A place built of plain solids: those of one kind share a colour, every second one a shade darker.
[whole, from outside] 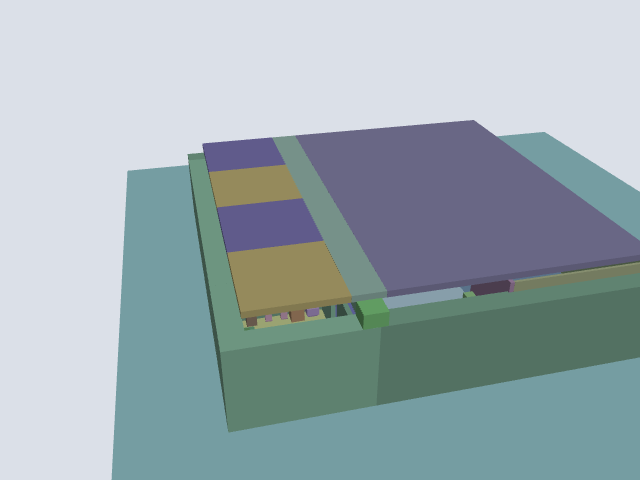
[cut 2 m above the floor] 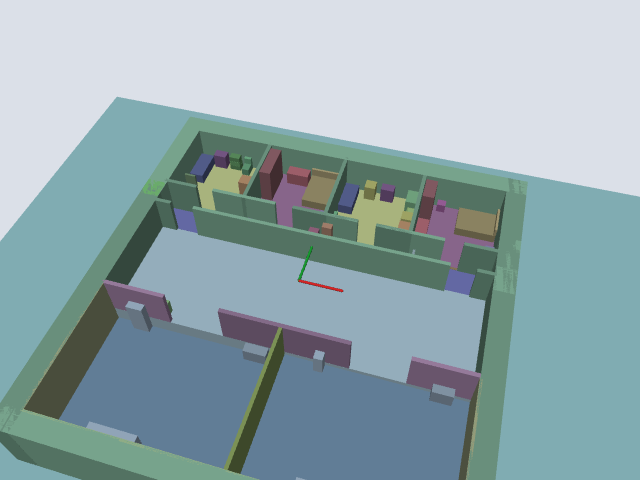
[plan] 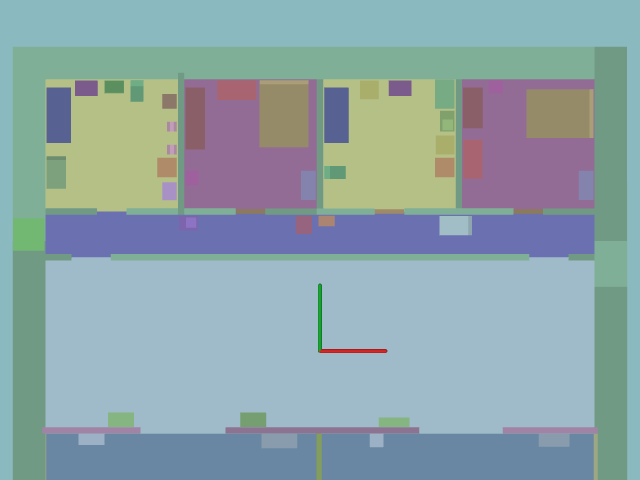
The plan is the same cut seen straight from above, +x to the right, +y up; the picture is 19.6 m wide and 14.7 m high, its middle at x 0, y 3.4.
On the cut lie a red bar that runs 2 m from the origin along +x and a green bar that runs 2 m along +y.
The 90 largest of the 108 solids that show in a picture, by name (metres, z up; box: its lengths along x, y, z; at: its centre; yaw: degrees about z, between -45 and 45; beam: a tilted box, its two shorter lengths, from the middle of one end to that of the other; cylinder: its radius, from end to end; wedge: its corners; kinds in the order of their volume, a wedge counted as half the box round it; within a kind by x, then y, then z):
{
 "ground_under_all_1": {"box": [34.4, 33.79, 0.4], "at": [0.0, -3.32, -0.75]},
 "wall_1": {"box": [1.0, 13.58, 4.01], "at": [-8.91, -3.02, 1.41]},
 "wall_2": {"box": [1.0, 1.1, 4.01], "at": [-8.91, 2.52, 1.41]},
 "wall_3": {"box": [1.0, 1.1, 4.01], "at": [-8.91, 4.62, 1.41]},
 "wall_4": {"box": [1.0, 5.95, 4.01], "at": [-8.91, 6.34, 1.41]},
 "wall_5": {"box": [1.0, 0.2, 4.01], "at": [-8.11, 2.87, 1.41]},
 "wall_6": {"box": [1.78, 0.2, 4.01], "at": [-7.72, 4.27, 1.41]},
 "wall_7": {"box": [1.78, 0.2, 4.01], "at": [-7.72, 4.27, 1.41]},
 "wall_8": {"box": [6.06, 1.0, 4.01], "at": [-6.38, 8.82, 1.41]},
 "wall_9": {"box": [1.78, 0.2, 4.01], "at": [-5.04, 4.27, 1.41]},
 "wall_10": {"box": [3.35, 0.2, 4.01], "at": [-4.25, 4.27, 1.41]},
 "wall_11": {"box": [0.2, 4.35, 4.01], "at": [-4.25, 6.34, 1.41]},
 "wall_12": {"box": [1.78, 0.2, 4.01], "at": [-3.47, 4.27, 1.41]},
 "wall_13": {"box": [6.06, 1.0, 4.01], "at": [-2.13, 8.82, 1.41]},
 "wall_14": {"box": [1.78, 0.2, 4.01], "at": [-0.79, 4.27, 1.41]},
 "wall_15": {"box": [18.81, 1.0, 4.01], "at": [0.0, -9.31, 1.41]},
 "wall_16": {"box": [12.82, 0.2, 4.01], "at": [0.0, 2.87, 1.41]},
 "wall_17": {"box": [3.35, 0.2, 4.01], "at": [0.0, 4.27, 1.41]},
 "wall_18": {"box": [0.2, 4.35, 4.01], "at": [0.0, 6.34, 1.41]},
 "wall_19": {"box": [1.78, 0.2, 4.01], "at": [0.79, 4.27, 1.41]},
 "wall_20": {"box": [6.06, 1.0, 4.01], "at": [2.13, 8.82, 1.41]},
 "wall_21": {"box": [1.78, 0.2, 4.01], "at": [3.47, 4.27, 1.41]},
 "wall_22": {"box": [3.35, 0.2, 4.01], "at": [4.25, 4.27, 1.41]},
 "wall_23": {"box": [0.2, 4.35, 4.01], "at": [4.25, 6.34, 1.41]},
 "wall_24": {"box": [1.78, 0.2, 4.01], "at": [5.04, 4.27, 1.41]},
 "wall_25": {"box": [6.06, 1.0, 4.01], "at": [6.38, 8.82, 1.41]},
 "wall_26": {"box": [1.78, 0.2, 4.01], "at": [7.72, 4.27, 1.41]},
 "wall_27": {"box": [1.78, 0.2, 4.01], "at": [7.72, 4.27, 1.41]},
 "wall_28": {"box": [1.0, 0.2, 4.01], "at": [8.11, 2.87, 1.41]},
 "wall_29": {"box": [1.0, 13.58, 4.01], "at": [8.91, -3.02, 1.41]},
 "wall_30": {"box": [1.0, 3.2, 4.01], "at": [8.91, 3.57, 1.41]},
 "wall_31": {"box": [1.0, 5.95, 4.01], "at": [8.91, 6.34, 1.41]},
 "floor_upper_1": {"box": [17.01, 5.4, 1.4], "at": [0.0, 0.17, 0.1]},
 "floor_lower_1": {"box": [8.28, 6.26, 0.6], "at": [-4.25, -5.66, -0.3]},
 "floor_lower_2": {"box": [8.33, 6.26, 1.18], "at": [4.22, -5.66, -0.01]},
 "ceil_hall_1": {"box": [17.01, 11.78, 0.3], "at": [0.0, -3.02, 4.2]},
 "floor_bedroom_1": {"box": [4.26, 4.15, 1.4], "at": [-2.13, 6.34, 0.1]},
 "floor_bedroom_2": {"box": [4.26, 4.15, 1.4], "at": [6.38, 6.34, 0.1]},
 "floor_wetroom_1": {"box": [4.26, 4.15, 1.4], "at": [-6.38, 6.34, 0.1]},
 "floor_wetroom_2": {"box": [4.26, 4.15, 1.4], "at": [2.13, 6.34, 0.1]},
 "floor_back_corridor_1": {"box": [17.01, 1.4, 1.4], "at": [0.0, 3.57, 0.1]},
 "ceil_bedroom_1": {"box": [4.26, 4.15, 0.3], "at": [-2.13, 6.34, 4.2]},
 "ceil_bedroom_2": {"box": [4.26, 4.15, 0.3], "at": [6.38, 6.34, 4.2]},
 "ceil_wetroom_1": {"box": [4.26, 4.15, 0.3], "at": [-6.38, 6.34, 4.2]},
 "ceil_wetroom_2": {"box": [4.26, 4.15, 0.3], "at": [2.13, 6.34, 4.2]},
 "leaf_far_1": {"box": [17.01, 0.12, 4.48], "at": [0.0, -8.85, 1.64]},
 "pier_1": {"box": [3.01, 0.2, 3.09], "at": [-7.0, -2.43, 2.34]},
 "pier_2": {"box": [5.94, 0.2, 3.09], "at": [0.07, -2.43, 2.34]},
 "pier_3": {"box": [2.91, 0.2, 3.09], "at": [7.05, -2.43, 2.34]},
 "ceil_back_corridor_1": {"box": [17.01, 1.4, 0.3], "at": [0.0, 3.57, 4.2]},
 "leaf_1": {"box": [0.12, 6.26, 4.48], "at": [-8.45, -5.66, 1.64]},
 "leaf_2": {"box": [0.12, 6.26, 4.48], "at": [8.45, -5.66, 1.64]},
 "partition_1": {"box": [0.16, 6.26, 4.48], "at": [-0.03, -5.66, 1.64]},
 "door_leaf_1": {"box": [0.97, 1.0, 4.67], "at": [-8.92, 3.57, 1.74]},
 "wardrobe_bedroom_1": {"box": [0.6, 1.9, 2.06], "at": [-3.82, 7.12, 1.82]},
 "wardrobe_bedroom_2": {"box": [0.6, 1.25, 2.06], "at": [4.68, 7.45, 1.82]},
 "bed_bedroom_1": {"box": [1.5, 2.05, 0.51], "at": [-1.1, 7.26, 1.05]},
 "bed_bedroom_2": {"box": [2.05, 1.5, 0.51], "at": [7.35, 7.27, 1.05]},
 "furn_lower_1": {"box": [0.8, 0.35, 1.8], "at": [-7.0, -2.7, 0.9]},
 "furn_lower_2": {"box": [2.2, 0.9, 0.81], "at": [-5.58, -8.34, 0.4]},
 "furn_lower_3": {"box": [1.1, 0.45, 0.76], "at": [-1.25, -2.75, 0.37]},
 "furn_lower_4": {"box": [0.42, 0.42, 1.1], "at": [1.74, -2.74, 1.13]},
 "furn_lower_5": {"box": [0.95, 0.4, 0.81], "at": [7.17, -2.73, 0.98]},
 "bathtub_wetroom_1": {"box": [0.75, 1.7, 0.56], "at": [-8.0, 7.22, 1.08]},
 "bathtub_wetroom_2": {"box": [0.75, 1.7, 0.56], "at": [0.51, 7.22, 1.08]},
 "desk_bedroom_1": {"box": [1.2, 0.6, 0.76], "at": [-2.55, 7.99, 1.17]},
 "desk_bedroom_2": {"box": [0.6, 1.2, 0.76], "at": [4.68, 5.87, 1.17]},
 "fridge_wetroom_1": {"box": [0.6, 0.6, 1.8], "at": [-4.68, 5.62, 1.7]},
 "fridge_wetroom_2": {"box": [0.6, 0.6, 0.85], "at": [3.82, 5.62, 1.22]},
 "beside_upper_1": {"box": [0.8, 0.45, 0.81], "at": [-6.09, -2.11, 1.2]},
 "beside_upper_2": {"box": [0.8, 0.45, 0.81], "at": [-2.04, -2.11, 1.2]},
 "beside_upper_3": {"box": [0.95, 0.3, 0.81], "at": [2.27, -2.18, 1.2]},
 "chest_bedroom_1": {"box": [0.45, 0.9, 0.81], "at": [-0.35, 5.07, 1.2]},
 "chest_bedroom_2": {"box": [0.45, 0.9, 0.81], "at": [8.15, 5.07, 1.2]},
 "barrel_wetroom_1": {"box": [0.58, 0.58, 0.89], "at": [1.51, 8.0, 1.24]},
 "barrel_wetroom_2": {"box": [0.58, 0.58, 0.89], "at": [3.83, 6.31, 1.24]},
 "basin_wetroom_1": {"box": [0.7, 0.48, 0.86], "at": [-7.15, 8.05, 1.23]},
 "basin_wetroom_2": {"box": [0.7, 0.48, 0.86], "at": [2.45, 8.05, 1.23]},
 "step_saddle_1": {"box": [0.9, 0.14, 1.41], "at": [-2.13, 4.27, 0.11]},
 "step_saddle_2": {"box": [0.9, 0.14, 1.41], "at": [2.13, 4.27, 0.11]},
 "step_saddle_3": {"box": [0.9, 0.14, 1.41], "at": [6.38, 4.27, 0.11]},
 "hamper_wetroom_1": {"box": [0.6, 0.9, 0.72], "at": [3.82, 7.87, 1.16]},
 "seat_stack_back_corridor_1": {"box": [0.5, 0.56, 0.95], "at": [-0.49, 3.86, 1.27]},
 "rack_back_corridor_1": {"box": [0.5, 0.32, 1.5], "at": [0.2, 3.98, 1.55]},
 "wc_wetroom_1": {"box": [0.4, 0.66, 0.42], "at": [-5.6, 7.96, 1.01]},
 "wc_wetroom_2": {"box": [0.66, 0.4, 0.42], "at": [0.46, 5.47, 1.01]},
 "boxes_wetroom_1": {"box": [0.45, 0.64, 0.41], "at": [3.9, 7.04, 1.0]},
 "bin_wetroom_1": {"box": [0.45, 0.45, 0.56], "at": [-4.61, 7.64, 1.07]},
 "boxes_back_corridor_1": {"box": [0.57, 0.45, 0.41], "at": [-4.03, 3.92, 1.0]},
 "bedside_bedroom_1": {"box": [0.4, 0.45, 0.51], "at": [-3.92, 5.29, 1.05]}
}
